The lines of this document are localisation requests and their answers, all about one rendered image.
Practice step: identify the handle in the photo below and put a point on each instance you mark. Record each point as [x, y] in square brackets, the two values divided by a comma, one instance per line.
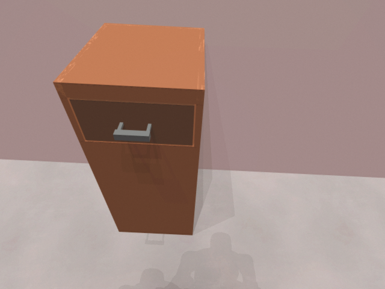
[132, 135]

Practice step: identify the drawer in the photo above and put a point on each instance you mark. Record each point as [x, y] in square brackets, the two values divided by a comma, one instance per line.
[172, 123]

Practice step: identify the cabinet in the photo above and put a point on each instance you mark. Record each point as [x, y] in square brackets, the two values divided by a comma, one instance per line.
[148, 188]

